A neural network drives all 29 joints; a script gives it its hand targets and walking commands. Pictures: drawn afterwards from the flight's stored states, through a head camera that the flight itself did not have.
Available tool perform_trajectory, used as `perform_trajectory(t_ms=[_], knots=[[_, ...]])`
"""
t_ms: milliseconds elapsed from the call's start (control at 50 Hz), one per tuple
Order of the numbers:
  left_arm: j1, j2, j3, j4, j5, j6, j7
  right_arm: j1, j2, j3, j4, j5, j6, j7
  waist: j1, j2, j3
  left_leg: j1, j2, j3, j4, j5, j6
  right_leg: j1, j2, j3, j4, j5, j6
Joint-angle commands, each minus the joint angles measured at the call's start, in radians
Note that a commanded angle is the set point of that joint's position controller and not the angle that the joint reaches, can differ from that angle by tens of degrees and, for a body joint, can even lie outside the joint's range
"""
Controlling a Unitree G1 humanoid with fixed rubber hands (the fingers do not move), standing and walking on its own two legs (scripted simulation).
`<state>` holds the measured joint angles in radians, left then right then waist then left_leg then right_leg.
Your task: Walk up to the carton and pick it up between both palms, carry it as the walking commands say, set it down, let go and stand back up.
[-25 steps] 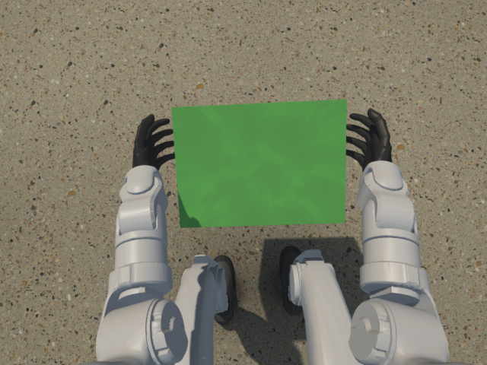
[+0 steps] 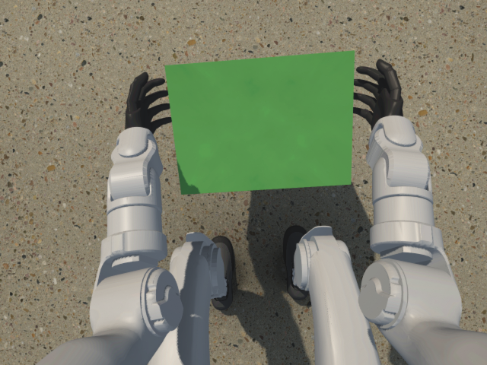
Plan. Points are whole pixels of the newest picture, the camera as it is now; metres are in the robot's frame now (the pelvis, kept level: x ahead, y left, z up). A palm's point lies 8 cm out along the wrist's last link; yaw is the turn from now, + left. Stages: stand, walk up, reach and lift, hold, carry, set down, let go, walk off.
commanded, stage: set down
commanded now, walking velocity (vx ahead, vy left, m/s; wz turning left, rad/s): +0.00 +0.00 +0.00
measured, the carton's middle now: (260, 124) +0.48 -0.02 -0.22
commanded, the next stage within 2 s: none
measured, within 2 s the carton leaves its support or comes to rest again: neither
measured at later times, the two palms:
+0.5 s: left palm (166, 127) +0.48 +0.14 -0.19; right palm (374, 117) +0.47 -0.22 -0.20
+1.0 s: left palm (176, 123) +0.50 +0.14 -0.27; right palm (356, 120) +0.49 -0.22 -0.28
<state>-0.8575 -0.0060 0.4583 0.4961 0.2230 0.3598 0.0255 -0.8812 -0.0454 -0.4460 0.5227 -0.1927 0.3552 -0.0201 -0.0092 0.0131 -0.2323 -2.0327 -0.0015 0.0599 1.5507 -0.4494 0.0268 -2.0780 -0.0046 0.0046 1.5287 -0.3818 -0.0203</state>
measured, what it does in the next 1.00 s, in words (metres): lowers itself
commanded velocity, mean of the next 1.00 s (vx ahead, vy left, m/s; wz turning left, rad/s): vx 0.00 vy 0.00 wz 0.00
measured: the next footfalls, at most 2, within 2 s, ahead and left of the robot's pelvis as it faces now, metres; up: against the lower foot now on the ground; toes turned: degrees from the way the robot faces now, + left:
none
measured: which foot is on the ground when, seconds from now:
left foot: down 0.00-1.00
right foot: down 0.00-1.00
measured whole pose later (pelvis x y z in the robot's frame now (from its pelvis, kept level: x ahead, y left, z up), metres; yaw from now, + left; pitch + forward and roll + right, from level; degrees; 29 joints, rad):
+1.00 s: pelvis -0.02 +0.00 -0.11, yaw +1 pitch +46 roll +2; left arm -1.23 0.13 0.41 0.64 0.11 0.30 0.08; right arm -1.22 -0.29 -0.36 0.73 -0.01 0.28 -0.02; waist -0.02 0.03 0.19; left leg -2.24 -0.01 0.06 1.95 -0.52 0.03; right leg -2.29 -0.02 0.00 1.93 -0.45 -0.02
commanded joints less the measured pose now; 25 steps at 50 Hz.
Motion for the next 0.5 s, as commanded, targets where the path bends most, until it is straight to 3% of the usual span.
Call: perform_trajectory(t_ms=[0, 20, 40, 60, 80, 100, 120, 140, 160, 180, 200, 220, 240, 260, 280, 320, 340, 360, 380, 400, 420, 440, 460, 480], knots=[[-0.748, -0.825, -0.687, 0.006, -0.303, -0.062, -0.332, -0.600, 0.786, 0.555, 0.054, 0.182, -0.054, 0.317, -0.112, 0.024, -1.031, 0.407, -0.146, -0.040, -0.020, 0.213, -0.048, 0.623, 0.125, -0.042, 0.012, 0.257, -0.001], [-0.728, -0.807, -0.670, 0.017, -0.283, -0.069, -0.322, -0.598, 0.805, 0.559, 0.085, 0.181, -0.052, 0.319, -0.105, -0.041, -0.947, 0.338, -0.149, -0.044, -0.022, 0.225, -0.041, 0.603, 0.124, -0.046, 0.019, 0.285, 0.007], [-0.743, -0.828, -0.690, -0.027, -0.303, -0.070, -0.311, -0.635, 0.783, 0.576, 0.021, 0.199, -0.063, 0.320, -0.109, -0.009, -1.054, 0.427, -0.144, -0.058, -0.018, 0.248, -0.043, 0.590, 0.129, -0.061, 0.039, 0.279, 0.002], [-0.746, -0.810, -0.660, -0.003, -0.287, -0.067, -0.312, -0.603, 0.747, 0.543, 0.073, 0.183, -0.058, 0.323, -0.118, 0.014, -0.952, 0.356, -0.145, -0.057, -0.009, 0.233, -0.045, 0.545, 0.122, -0.054, 0.047, 0.266, -0.004], [-0.772, -0.804, -0.720, -0.054, -0.309, -0.073, -0.302, -0.645, 0.754, 0.607, 0.001, 0.225, -0.066, 0.318, -0.091, 0.045, -1.088, 0.437, -0.144, -0.042, 0.012, 0.275, -0.053, 0.588, 0.125, -0.046, 0.051, 0.307, -0.001], [-0.760, -0.792, -0.713, -0.064, -0.310, -0.077, -0.288, -0.671, 0.744, 0.635, -0.014, 0.242, -0.069, 0.313, -0.081, 0.014, -1.084, 0.437, -0.154, -0.035, 0.015, 0.276, -0.050, 0.583, 0.126, -0.053, 0.062, 0.303, 0.006], [-0.770, -0.778, -0.679, -0.023, -0.284, -0.084, -0.284, -0.685, 0.727, 0.618, 0.018, 0.229, -0.075, 0.311, -0.091, 0.008, -0.974, 0.340, -0.145, -0.039, 0.034, 0.234, -0.041, 0.530, 0.116, -0.045, 0.064, 0.277, 0.000], [-0.767, -0.788, -0.706, -0.043, -0.317, -0.084, -0.284, -0.687, 0.747, 0.638, -0.003, 0.240, -0.072, 0.307, -0.107, -0.054, -1.059, 0.333, -0.151, -0.035, 0.041, 0.249, -0.035, 0.642, 0.117, -0.046, 0.072, 0.316, 0.007], [-0.719, -0.786, -0.682, 0.035, -0.277, -0.071, -0.278, -0.647, 0.735, 0.602, 0.058, 0.227, -0.070, 0.308, -0.080, 0.010, -0.956, 0.314, -0.147, -0.032, 0.031, 0.213, -0.037, 0.553, 0.119, -0.043, 0.081, 0.271, 0.002], [-0.757, -0.771, -0.684, -0.009, -0.283, -0.079, -0.275, -0.663, 0.728, 0.617, 0.044, 0.226, -0.070, 0.312, -0.086, -0.016, -0.961, 0.311, -0.144, -0.044, 0.039, 0.239, -0.041, 0.545, 0.113, -0.051, 0.085, 0.301, 0.004], [-0.755, -0.780, -0.685, 0.027, -0.288, -0.068, -0.275, -0.644, 0.690, 0.588, 0.057, 0.208, -0.067, 0.307, -0.108, 0.006, -0.916, 0.308, -0.136, -0.040, 0.051, 0.174, -0.045, 0.503, 0.110, -0.043, 0.082, 0.220, -0.006], [-0.730, -0.783, -0.680, 0.042, -0.285, -0.061, -0.271, -0.721, 0.656, 0.604, 0.011, 0.225, -0.070, 0.309, -0.112, -0.021, -0.999, 0.395, -0.137, -0.050, 0.042, 0.178, -0.040, 0.503, 0.114, -0.071, 0.085, 0.188, 0.007], [-0.751, -0.760, -0.668, 0.023, -0.274, -0.064, -0.269, -0.701, 0.692, 0.600, 0.039, 0.230, -0.065, 0.313, -0.078, 0.008, -0.956, 0.375, -0.140, -0.040, 0.059, 0.173, -0.039, 0.481, 0.111, -0.058, 0.102, 0.188, 0.005], [-0.726, -0.785, -0.670, 0.056, -0.261, -0.053, -0.266, -0.763, 0.647, 0.600, -0.001, 0.225, -0.072, 0.313, -0.097, -0.016, -0.969, 0.388, -0.137, -0.063, 0.045, 0.174, -0.033, 0.486, 0.118, -0.079, 0.102, 0.191, 0.002], [-0.809, -0.723, -0.678, 0.036, -0.280, -0.066, -0.262, -0.727, 0.667, 0.602, 0.046, 0.237, -0.066, 0.307, -0.089, -0.020, -0.946, 0.343, -0.132, -0.037, 0.081, 0.147, -0.039, 0.501, 0.107, -0.044, 0.101, 0.178, 0.006], [-0.807, -0.731, -0.623, 0.078, -0.258, -0.061, -0.276, -0.767, 0.671, 0.580, 0.083, 0.235, -0.059, 0.302, -0.070, -0.042, -0.885, 0.217, -0.140, -0.021, 0.077, 0.073, -0.022, 0.521, 0.107, -0.033, 0.092, 0.120, 0.004], [-0.823, -0.714, -0.645, 0.039, -0.278, -0.059, -0.274, -0.791, 0.664, 0.596, 0.057, 0.245, -0.055, 0.298, -0.079, -0.040, -0.969, 0.281, -0.130, -0.022, 0.086, 0.092, -0.025, 0.577, 0.100, -0.045, 0.124, 0.157, 0.011], [-0.815, -0.725, -0.631, 0.089, -0.272, -0.054, -0.275, -0.770, 0.661, 0.578, 0.114, 0.228, -0.049, 0.296, -0.091, -0.065, -0.896, 0.230, -0.132, -0.025, 0.095, 0.061, -0.024, 0.547, 0.104, -0.048, 0.122, 0.124, 0.009], [-0.810, -0.731, -0.616, 0.129, -0.256, -0.049, -0.277, -0.738, 0.673, 0.552, 0.158, 0.197, -0.044, 0.296, -0.088, -0.060, -0.811, 0.200, -0.137, -0.026, 0.093, 0.054, -0.025, 0.510, 0.098, -0.035, 0.117, 0.103, 0.003], [-0.854, -0.694, -0.624, 0.094, -0.256, -0.052, -0.277, -0.803, 0.684, 0.574, 0.105, 0.236, -0.049, 0.296, -0.059, -0.022, -0.865, 0.226, -0.128, -0.014, 0.114, 0.044, -0.021, 0.507, 0.095, -0.030, 0.136, 0.097, 0.008], [-0.917, -0.679, -0.614, 0.011, -0.274, -0.066, -0.281, -0.832, 0.689, 0.577, 0.071, 0.249, -0.048, 0.294, -0.075, -0.072, -0.917, 0.193, -0.134, -0.008, 0.115, 0.083, -0.016, 0.595, 0.095, -0.029, 0.126, 0.156, 0.013], [-0.901, -0.699, -0.601, 0.052, -0.254, -0.066, -0.279, -0.785, 0.679, 0.546, 0.112, 0.223, -0.050, 0.291, -0.084, -0.029, -0.878, 0.160, -0.134, -0.003, 0.135, 0.091, -0.023, 0.550, 0.097, -0.021, 0.147, 0.170, 0.008], [-0.899, -0.680, -0.624, 0.062, -0.273, -0.063, -0.281, -0.802, 0.684, 0.554, 0.100, 0.237, -0.057, 0.289, -0.076, -0.025, -0.853, 0.180, -0.134, -0.007, 0.128, 0.085, -0.020, 0.537, 0.098, -0.020, 0.145, 0.163, 0.007], [-0.888, -0.716, -0.611, 0.070, -0.273, -0.067, -0.284, -0.809, 0.648, 0.543, 0.082, 0.207, -0.063, 0.289, -0.112, -0.052, -0.868, 0.175, -0.137, -0.021, 0.148, 0.114, -0.019, 0.542, 0.093, -0.031, 0.165, 0.186, 0.003]])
